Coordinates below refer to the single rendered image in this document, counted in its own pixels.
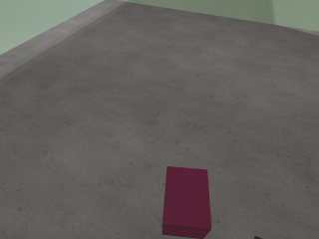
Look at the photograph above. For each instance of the carton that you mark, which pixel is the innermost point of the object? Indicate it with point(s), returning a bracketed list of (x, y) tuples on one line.
[(186, 206)]

